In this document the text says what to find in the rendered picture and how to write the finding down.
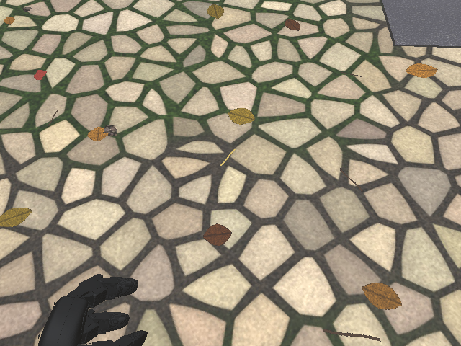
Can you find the robot left hand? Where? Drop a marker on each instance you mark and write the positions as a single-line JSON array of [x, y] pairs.
[[71, 323]]

